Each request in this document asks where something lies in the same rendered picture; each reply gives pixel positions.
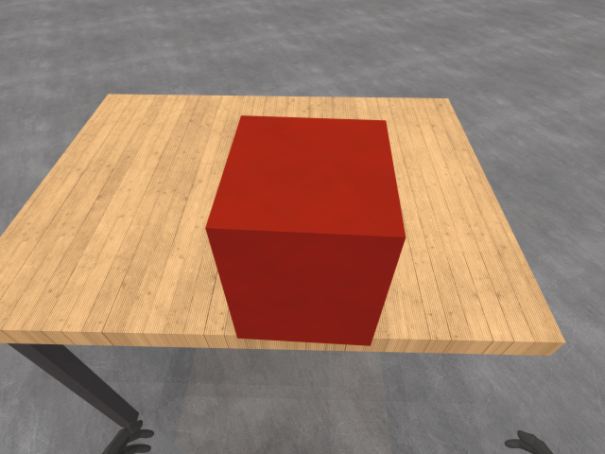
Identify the carton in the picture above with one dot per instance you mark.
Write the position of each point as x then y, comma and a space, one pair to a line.
307, 229

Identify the table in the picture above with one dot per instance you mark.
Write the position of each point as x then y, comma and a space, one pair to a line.
111, 248

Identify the robot right hand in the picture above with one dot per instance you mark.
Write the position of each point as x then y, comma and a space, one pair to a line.
529, 443

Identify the robot left hand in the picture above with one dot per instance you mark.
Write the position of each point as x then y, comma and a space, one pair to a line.
126, 435

